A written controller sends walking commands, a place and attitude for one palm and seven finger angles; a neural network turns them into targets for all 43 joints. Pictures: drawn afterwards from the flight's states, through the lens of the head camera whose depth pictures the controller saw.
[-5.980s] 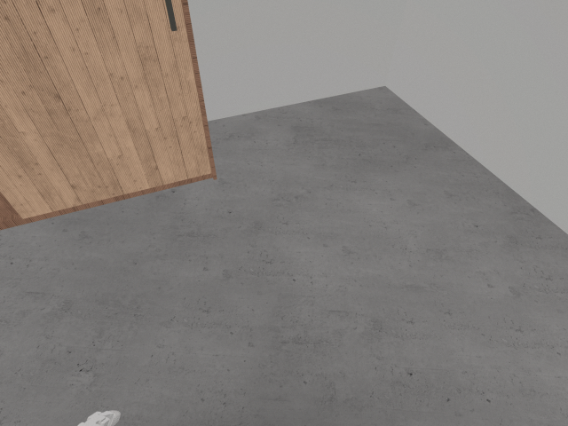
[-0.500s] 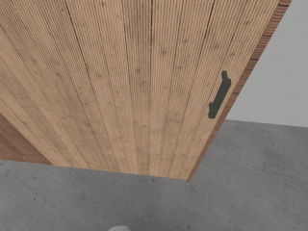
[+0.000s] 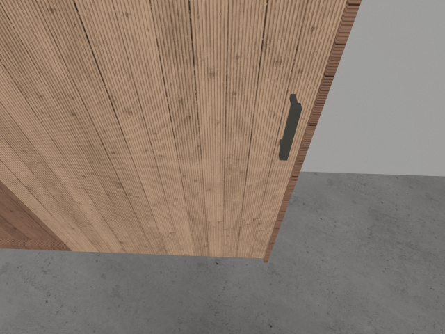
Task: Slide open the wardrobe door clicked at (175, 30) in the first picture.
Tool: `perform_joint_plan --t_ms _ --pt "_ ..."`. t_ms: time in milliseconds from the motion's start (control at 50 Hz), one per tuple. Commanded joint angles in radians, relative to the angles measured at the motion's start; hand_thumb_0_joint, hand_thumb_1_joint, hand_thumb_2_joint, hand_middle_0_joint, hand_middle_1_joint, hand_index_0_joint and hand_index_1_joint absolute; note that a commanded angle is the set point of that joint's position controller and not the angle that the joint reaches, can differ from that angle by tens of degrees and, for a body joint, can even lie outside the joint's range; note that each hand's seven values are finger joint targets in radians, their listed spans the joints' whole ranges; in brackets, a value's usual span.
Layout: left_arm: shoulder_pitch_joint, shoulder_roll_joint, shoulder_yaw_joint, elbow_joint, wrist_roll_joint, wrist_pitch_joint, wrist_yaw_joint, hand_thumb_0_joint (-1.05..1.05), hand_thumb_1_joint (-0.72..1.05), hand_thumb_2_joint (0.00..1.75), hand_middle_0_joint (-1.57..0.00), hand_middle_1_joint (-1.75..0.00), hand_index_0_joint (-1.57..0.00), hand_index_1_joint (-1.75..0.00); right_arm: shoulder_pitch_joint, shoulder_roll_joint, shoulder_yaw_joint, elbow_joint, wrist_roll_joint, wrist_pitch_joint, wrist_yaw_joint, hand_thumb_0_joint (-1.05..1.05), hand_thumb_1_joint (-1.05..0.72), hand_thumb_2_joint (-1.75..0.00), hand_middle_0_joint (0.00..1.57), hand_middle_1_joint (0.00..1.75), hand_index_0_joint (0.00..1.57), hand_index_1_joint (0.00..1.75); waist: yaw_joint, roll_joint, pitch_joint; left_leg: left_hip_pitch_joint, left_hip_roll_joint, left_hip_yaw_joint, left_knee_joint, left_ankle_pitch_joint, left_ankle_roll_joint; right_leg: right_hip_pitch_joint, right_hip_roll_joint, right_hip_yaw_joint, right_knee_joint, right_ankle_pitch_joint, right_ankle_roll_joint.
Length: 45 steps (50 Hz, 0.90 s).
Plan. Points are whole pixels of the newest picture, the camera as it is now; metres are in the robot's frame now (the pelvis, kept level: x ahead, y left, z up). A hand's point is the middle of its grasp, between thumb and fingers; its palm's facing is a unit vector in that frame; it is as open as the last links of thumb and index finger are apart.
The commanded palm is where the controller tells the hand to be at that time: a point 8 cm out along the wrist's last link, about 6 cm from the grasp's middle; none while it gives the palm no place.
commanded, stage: come to a stop and stand still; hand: right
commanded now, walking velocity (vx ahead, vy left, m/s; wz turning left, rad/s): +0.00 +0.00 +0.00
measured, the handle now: (288, 128) +0.51 -0.13 +0.08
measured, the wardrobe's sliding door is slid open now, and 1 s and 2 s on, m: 0.00 0.00 0.00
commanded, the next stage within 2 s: look again from close up in 0.64 s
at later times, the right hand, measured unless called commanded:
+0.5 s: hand out of the picture +0.00 -0.19 -0.17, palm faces -0.02 +0.98 -0.21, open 7.3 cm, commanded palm none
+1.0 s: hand out of the picture +0.00 -0.19 -0.16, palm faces -0.01 +0.98 -0.22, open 7.4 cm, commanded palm none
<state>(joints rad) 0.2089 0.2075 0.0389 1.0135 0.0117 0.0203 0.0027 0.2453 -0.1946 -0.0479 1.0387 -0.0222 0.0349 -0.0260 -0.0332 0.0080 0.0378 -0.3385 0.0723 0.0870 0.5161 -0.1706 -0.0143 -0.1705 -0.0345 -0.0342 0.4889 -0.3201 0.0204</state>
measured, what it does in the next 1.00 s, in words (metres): steps on the spot: left foot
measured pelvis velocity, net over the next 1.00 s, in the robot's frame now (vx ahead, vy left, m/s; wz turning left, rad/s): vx -0.02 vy -0.01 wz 0.02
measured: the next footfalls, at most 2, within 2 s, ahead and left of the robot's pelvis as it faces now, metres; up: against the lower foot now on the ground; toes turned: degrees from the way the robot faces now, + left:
left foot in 0.22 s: +0.04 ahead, +0.11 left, +0.00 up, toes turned +3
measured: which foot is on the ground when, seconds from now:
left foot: down 0.00-0.02, up 0.04-0.20, down 0.22-1.00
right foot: down 0.00-1.00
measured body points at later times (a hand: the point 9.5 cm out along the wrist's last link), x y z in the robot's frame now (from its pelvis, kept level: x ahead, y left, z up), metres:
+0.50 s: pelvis -0.01 -0.02 +0.00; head -0.01 -0.02 +0.45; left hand -0.02 +0.20 -0.16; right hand +0.00 -0.24 -0.15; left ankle +0.00 +0.11 -0.73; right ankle -0.03 -0.13 -0.73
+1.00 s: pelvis -0.02 -0.01 +0.01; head -0.01 +0.00 +0.46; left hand -0.01 +0.22 -0.16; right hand +0.00 -0.24 -0.15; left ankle +0.00 +0.11 -0.73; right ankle -0.03 -0.13 -0.73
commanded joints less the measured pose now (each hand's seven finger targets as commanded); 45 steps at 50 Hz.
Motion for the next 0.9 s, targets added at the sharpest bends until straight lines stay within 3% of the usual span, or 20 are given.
perform_joint_plan --t_ms 0,60,100,140,160,200,240,260,340,360,380,400,440,480,580,880 --pt "0.009 0.14 0.013 -0.033 0.011 -0.018 0.019 0.0 0.9 0.9 -0.2 -0.3 -0.2 -0.3 -0.031 -0.056 -0.009 -0.056 -0.002 -0.002 0.0 0.0 -0.9 -0.9 0.2 0.3 0.2 0.3 0.013 -0.284 0.076 0.052 -0.01 -0.025 0.078 -0.184 -0.023 -0.236 -0.25 0.264 -0.379 -0.199 -0.117" --pt "-0.013 0.103 -0.003 -0.016 0.007 -0.023 0.034 0.0 0.9 0.9 -0.2 -0.3 -0.2 -0.3 0.01 -0.054 0.0 -0.006 -0.002 -0.002 0.007 0.0 -0.9 -0.9 0.2 0.3 0.2 0.3 0.0 -0.214 0.097 0.022 -0.016 -0.063 0.18 -0.175 -0.014 -0.158 -0.182 0.157 -0.329 0.023 -0.116" --pt "0.015 0.091 -0.005 0.004 0.003 -0.029 0.038 0.0 0.9 0.9 -0.2 -0.3 -0.2 -0.3 0.03 -0.048 0.009 0.012 0.001 -0.011 0.007 0.0 -0.9 -0.9 0.2 0.3 0.2 0.3 0.005 -0.158 0.064 0.012 -0.012 -0.059 0.132 -0.177 -0.016 -0.05 -0.175 0.121 -0.26 0.253 -0.128" --pt "0.049 0.088 -0.003 0.027 0.0 -0.035 0.041 0.0 0.9 0.9 -0.2 -0.3 -0.2 -0.3 0.049 -0.037 0.017 0.028 0.006 -0.022 0.002 0.0 -0.9 -0.9 0.2 0.3 0.2 0.3 0.006 -0.126 0.019 0.072 -0.007 -0.056 -0.015 -0.108 -0.023 0.018 -0.161 0.098 -0.177 0.425 -0.122" --pt "0.061 0.083 -0.003 0.034 -0.004 -0.038 0.041 0.0 0.9 0.9 -0.2 -0.3 -0.2 -0.3 0.078 -0.044 0.02 0.045 0.007 -0.031 -0.001 0.0 -0.9 -0.9 0.2 0.3 0.2 0.3 0.001 -0.089 -0.011 0.129 0.001 -0.072 -0.115 0.019 -0.02 0.034 -0.136 0.085 -0.126 0.457 -0.099" --pt "0.09 0.053 -0.007 0.048 -0.014 -0.043 0.035 0.0 0.9 0.9 -0.2 -0.3 -0.2 -0.3 0.089 -0.083 0.023 0.066 0.009 -0.045 -0.009 0.0 -0.9 -0.9 0.2 0.3 0.2 0.3 0.025 -0.029 -0.035 0.219 0.072 -0.131 -0.137 0.251 0.012 0.003 -0.086 0.056 -0.102 0.373 -0.052" --pt "0.094 0.044 -0.011 0.065 -0.009 -0.037 0.034 0.0 0.9 0.9 -0.2 -0.3 -0.2 -0.3 0.076 -0.074 0.025 0.078 0.012 -0.052 -0.011 0.0 -0.9 -0.9 0.2 0.3 0.2 0.3 0.032 0.097 -0.049 0.195 0.071 -0.137 -0.118 0.27 0.03 0.037 -0.078 0.04 -0.106 0.313 -0.031" --pt "0.1 0.051 -0.011 0.073 -0.008 -0.038 0.034 0.0 0.9 0.9 -0.2 -0.3 -0.2 -0.3 0.068 -0.064 0.029 0.079 0.013 -0.052 -0.01 0.0 -0.9 -0.9 0.2 0.3 0.2 0.3 0.037 0.102 -0.049 0.176 0.068 -0.132 -0.129 0.228 0.028 0.051 -0.079 0.038 -0.119 0.279 -0.031" --pt "0.105 0.036 -0.02 0.1 -0.007 -0.041 0.031 0.0 0.9 0.9 -0.2 -0.3 -0.2 -0.3 0.051 -0.05 0.031 0.079 0.013 -0.045 -0.013 0.0 -0.9 -0.9 0.2 0.3 0.2 0.3 0.033 0.03 0.013 0.158 0.047 -0.126 -0.16 0.08 0.018 0.009 -0.081 0.046 -0.166 0.209 -0.035" --pt "0.028 0.074 -0.02 0.026 -0.012 -0.055 0.02 0.0 0.9 0.9 -0.2 -0.3 -0.2 -0.3 0.146 -0.069 0.038 0.102 0.001 -0.067 -0.053 0.0 -0.9 -0.9 0.2 0.3 0.2 0.3 -0.002 0.052 0.022 0.156 0.086 -0.159 -0.109 0.367 0.025 -0.057 -0.093 0.015 0.024 0.27 -0.016" --pt "0.087 0.026 -0.021 0.006 -0.003 -0.048 0.017 0.0 0.9 0.9 -0.2 -0.3 -0.2 -0.3 0.111 -0.1 0.034 0.059 0.008 -0.081 -0.044 0.0 -0.9 -0.9 0.2 0.3 0.2 0.3 0.044 0.004 -0.052 0.175 0.112 -0.201 -0.103 0.234 0.053 -0.048 -0.032 0.031 -0.025 0.058 -0.019" --pt "0.101 0.015 -0.028 0.01 0.007 -0.05 0.009 0.0 0.9 0.9 -0.2 -0.3 -0.2 -0.3 0.082 -0.11 0.033 0.042 0.01 -0.093 -0.032 0.0 -0.9 -0.9 0.2 0.3 0.2 0.3 0.041 -0.043 -0.059 0.155 0.098 -0.183 -0.09 0.163 0.066 -0.046 -0.023 0.026 -0.033 0.058 -0.024" --pt "0.129 0.03 -0.029 -0.001 0.006 -0.058 0.014 0.0 0.9 0.9 -0.2 -0.3 -0.2 -0.3 0.056 -0.081 0.039 0.024 0.008 -0.078 -0.02 0.0 -0.9 -0.9 0.2 0.3 0.2 0.3 0.043 -0.089 0.0 0.101 0.04 -0.136 -0.071 -0.049 0.058 -0.076 -0.061 0.066 -0.084 0.116 -0.043" --pt "0.128 0.041 -0.031 -0.014 0.004 -0.057 0.019 0.0 0.9 0.9 -0.2 -0.3 -0.2 -0.3 0.063 -0.065 0.046 0.02 0.008 -0.066 -0.014 0.0 -0.9 -0.9 0.2 0.3 0.2 0.3 0.034 -0.064 0.047 0.098 0.018 -0.118 -0.069 -0.083 0.051 -0.117 -0.075 0.087 -0.119 0.09 -0.057" --pt "0.139 0.059 -0.029 -0.019 0.004 -0.056 0.02 0.0 0.9 0.9 -0.2 -0.3 -0.2 -0.3 0.063 -0.062 0.045 0.008 0.009 -0.058 -0.008 0.0 -0.9 -0.9 0.2 0.3 0.2 0.3 0.031 -0.008 0.083 0.093 0.017 -0.12 -0.083 -0.098 0.047 -0.134 -0.069 0.09 -0.156 0.026 -0.062" --pt "0.124 0.071 -0.033 0.025 0.002 -0.059 0.023 0.0 0.9 0.9 -0.2 -0.3 -0.2 -0.3 0.053 -0.091 0.034 0.007 0.011 -0.063 -0.005 0.0 -0.9 -0.9 0.2 0.3 0.2 0.3 0.031 -0.001 0.031 0.119 0.036 -0.138 -0.107 -0.017 0.049 -0.059 -0.065 0.058 -0.145 0.115 -0.053"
